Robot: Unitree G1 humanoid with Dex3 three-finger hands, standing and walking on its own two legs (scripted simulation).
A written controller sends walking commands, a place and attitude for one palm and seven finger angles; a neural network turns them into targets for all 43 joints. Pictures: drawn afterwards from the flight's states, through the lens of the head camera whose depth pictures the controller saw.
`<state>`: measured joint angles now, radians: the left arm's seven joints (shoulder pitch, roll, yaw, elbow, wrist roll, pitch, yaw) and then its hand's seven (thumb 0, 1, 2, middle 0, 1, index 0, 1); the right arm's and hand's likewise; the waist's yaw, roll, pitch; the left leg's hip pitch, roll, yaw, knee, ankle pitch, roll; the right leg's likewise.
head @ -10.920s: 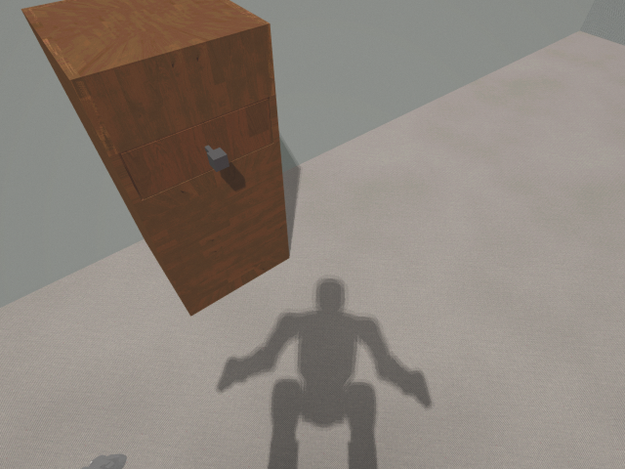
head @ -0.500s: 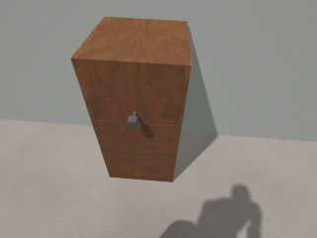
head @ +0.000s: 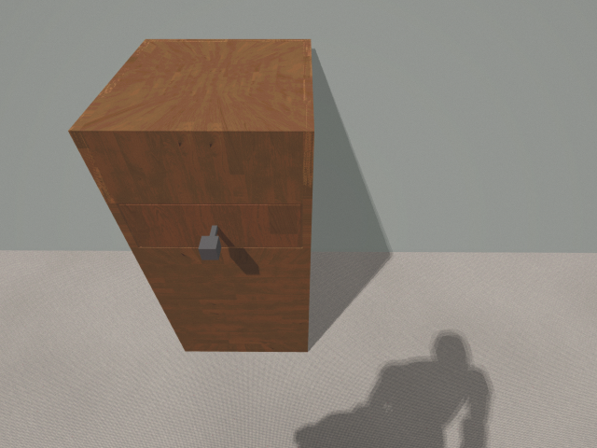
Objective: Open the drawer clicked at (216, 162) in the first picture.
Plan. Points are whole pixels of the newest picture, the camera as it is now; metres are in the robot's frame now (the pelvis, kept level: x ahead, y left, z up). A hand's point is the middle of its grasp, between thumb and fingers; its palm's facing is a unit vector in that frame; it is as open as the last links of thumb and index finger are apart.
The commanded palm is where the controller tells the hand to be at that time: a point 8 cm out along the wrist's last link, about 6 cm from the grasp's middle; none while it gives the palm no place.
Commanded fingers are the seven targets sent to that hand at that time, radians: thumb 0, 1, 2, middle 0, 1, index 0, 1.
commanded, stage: come to a stop and stand still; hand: left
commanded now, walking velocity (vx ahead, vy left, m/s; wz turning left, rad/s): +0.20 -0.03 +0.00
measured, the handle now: (211, 240) +0.56 +0.20 -0.12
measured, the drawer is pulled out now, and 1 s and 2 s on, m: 0.00 0.00 0.00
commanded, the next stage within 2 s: look again from close up in 1.00 s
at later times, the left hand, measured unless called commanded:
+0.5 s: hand out of the picture +0.05 +0.14 -0.18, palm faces +0.07 -0.99 -0.14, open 7.3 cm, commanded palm none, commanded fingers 0.00 0.90 0.90 -0.20 -0.30 -0.20 -0.30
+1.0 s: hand out of the picture +0.11 +0.19 -0.17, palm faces -0.02 -0.98 -0.21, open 7.4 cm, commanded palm none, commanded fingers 0.00 0.90 0.90 -0.20 -0.30 -0.20 -0.30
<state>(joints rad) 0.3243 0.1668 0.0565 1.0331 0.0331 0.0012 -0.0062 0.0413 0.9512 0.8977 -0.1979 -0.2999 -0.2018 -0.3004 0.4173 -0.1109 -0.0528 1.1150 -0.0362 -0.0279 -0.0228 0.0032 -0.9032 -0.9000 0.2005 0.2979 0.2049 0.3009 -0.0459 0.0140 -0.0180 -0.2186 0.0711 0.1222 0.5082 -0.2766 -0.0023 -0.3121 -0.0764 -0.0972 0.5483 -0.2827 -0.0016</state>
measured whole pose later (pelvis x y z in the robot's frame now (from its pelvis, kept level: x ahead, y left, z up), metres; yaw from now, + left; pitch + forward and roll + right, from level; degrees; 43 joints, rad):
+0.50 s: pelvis +0.06 -0.01 +0.00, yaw -1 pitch -1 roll +0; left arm 0.32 0.11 0.02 1.03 0.02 0.02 0.04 0.01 0.91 0.90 -0.20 -0.30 -0.20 -0.30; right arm 0.13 -0.13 -0.03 1.00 -0.01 0.01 -0.03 0.00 -0.91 -0.90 0.20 0.30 0.20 0.30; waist 0.04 -0.02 0.07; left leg -0.34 0.03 0.13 0.53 -0.18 0.05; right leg -0.23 -0.05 -0.09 0.58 -0.33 0.01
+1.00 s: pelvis +0.05 +0.00 +0.00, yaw +0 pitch +0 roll -1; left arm 0.27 0.20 0.00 0.93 0.02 0.00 0.02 0.01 0.91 0.90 -0.20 -0.30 -0.20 -0.30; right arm 0.33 -0.18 0.01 1.01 -0.03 0.02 0.00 0.01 -0.91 -0.90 0.20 0.30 0.20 0.30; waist -0.02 0.00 0.01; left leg -0.31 -0.01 0.08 0.52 -0.21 0.06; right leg -0.24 -0.04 -0.08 0.51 -0.27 0.01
